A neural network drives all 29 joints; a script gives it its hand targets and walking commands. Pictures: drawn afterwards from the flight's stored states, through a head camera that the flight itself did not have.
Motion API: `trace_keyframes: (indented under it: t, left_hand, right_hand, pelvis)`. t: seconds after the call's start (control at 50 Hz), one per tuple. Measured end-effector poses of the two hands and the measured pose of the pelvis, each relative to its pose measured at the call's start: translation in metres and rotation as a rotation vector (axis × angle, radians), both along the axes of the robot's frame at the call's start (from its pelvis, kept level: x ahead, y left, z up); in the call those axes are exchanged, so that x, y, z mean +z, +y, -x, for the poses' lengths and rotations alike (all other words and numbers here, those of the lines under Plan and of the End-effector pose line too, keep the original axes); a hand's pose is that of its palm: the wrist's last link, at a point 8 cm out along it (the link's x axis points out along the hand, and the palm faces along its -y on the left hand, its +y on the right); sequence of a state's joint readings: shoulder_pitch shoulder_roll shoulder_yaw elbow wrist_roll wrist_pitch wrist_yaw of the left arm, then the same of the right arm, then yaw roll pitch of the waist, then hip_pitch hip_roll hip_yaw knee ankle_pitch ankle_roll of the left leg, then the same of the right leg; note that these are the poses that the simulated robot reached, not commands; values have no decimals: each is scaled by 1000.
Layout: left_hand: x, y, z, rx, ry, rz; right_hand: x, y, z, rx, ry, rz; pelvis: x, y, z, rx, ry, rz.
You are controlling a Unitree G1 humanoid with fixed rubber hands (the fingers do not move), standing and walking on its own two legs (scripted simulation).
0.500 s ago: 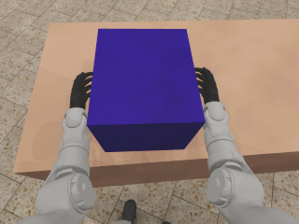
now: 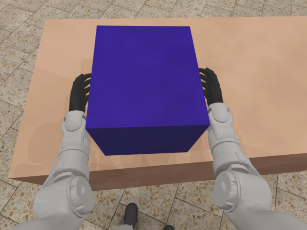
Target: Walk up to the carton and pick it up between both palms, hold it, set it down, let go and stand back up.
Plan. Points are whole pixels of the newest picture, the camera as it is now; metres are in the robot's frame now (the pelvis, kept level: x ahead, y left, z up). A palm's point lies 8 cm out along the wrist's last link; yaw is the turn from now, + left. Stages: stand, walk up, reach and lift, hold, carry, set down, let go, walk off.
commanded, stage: set down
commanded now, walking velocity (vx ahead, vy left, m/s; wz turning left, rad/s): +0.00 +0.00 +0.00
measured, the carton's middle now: (145, 93) +0.47 +0.09 -0.02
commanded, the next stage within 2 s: none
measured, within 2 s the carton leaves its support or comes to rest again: neither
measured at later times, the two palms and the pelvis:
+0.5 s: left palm (47, 101) +0.38 +0.33 +0.02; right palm (217, 95) +0.48 -0.11 +0.02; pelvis -0.02 +0.01 -0.01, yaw -2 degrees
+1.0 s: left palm (19, 86) +0.36 +0.34 +0.10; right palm (233, 79) +0.46 -0.12 +0.11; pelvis -0.03 +0.01 -0.01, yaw +0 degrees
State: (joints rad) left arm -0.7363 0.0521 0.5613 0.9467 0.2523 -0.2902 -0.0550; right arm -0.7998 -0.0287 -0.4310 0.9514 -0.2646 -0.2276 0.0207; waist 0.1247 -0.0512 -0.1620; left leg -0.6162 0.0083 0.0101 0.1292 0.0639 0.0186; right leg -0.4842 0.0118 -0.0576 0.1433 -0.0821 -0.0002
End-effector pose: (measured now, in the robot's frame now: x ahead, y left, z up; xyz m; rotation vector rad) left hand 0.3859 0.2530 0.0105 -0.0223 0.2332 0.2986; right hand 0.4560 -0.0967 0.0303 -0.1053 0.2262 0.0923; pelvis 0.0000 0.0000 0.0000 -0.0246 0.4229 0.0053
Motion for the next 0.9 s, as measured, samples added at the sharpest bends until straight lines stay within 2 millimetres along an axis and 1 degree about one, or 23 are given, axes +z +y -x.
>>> trace_keyframes:
  t: [0.12,0.18,0.28,0.38,0.46,0.54,0.62,0.72,0.8,0.9]
  left_hand:
    - [-16,7,-4,8,60,26]
    - [-19,16,-6,25,69,32]
    - [-7,39,-8,47,42,11]
    - [5,61,-3,65,31,-8]
    - [10,72,4,70,35,-13]
    - [13,77,10,77,37,-8]
    - [24,78,14,72,19,-4]
    - [47,81,14,67,-15,-9]
    - [62,85,16,67,-4,-12]
    - [81,89,20,69,-27,-18]
  right_hand:
    - [-10,5,-10,23,61,-13]
    - [-12,5,-18,40,78,-5]
    - [-8,0,-27,32,62,0]
    - [-9,-10,-26,24,85,23]
    - [-9,-15,-22,31,99,36]
    - [-6,-16,-17,46,113,36]
    - [4,-17,-15,56,108,38]
    - [29,-18,-14,52,79,41]
    - [46,-19,-12,48,86,43]
    - [66,-19,-8,47,76,42]
  pelvis:
    - [-5,3,3,-34,76,1]
    - [-9,5,5,-41,118,4]
    - [-12,8,9,-35,143,11]
    - [-12,11,12,-21,143,19]
    - [-12,12,16,-13,140,24]
    - [-13,12,21,-11,135,28]
    - [-13,12,27,-6,123,32]
    - [-12,11,31,-1,93,34]
    - [-10,11,35,-2,45,32]
    - [-8,10,33,2,7,28]
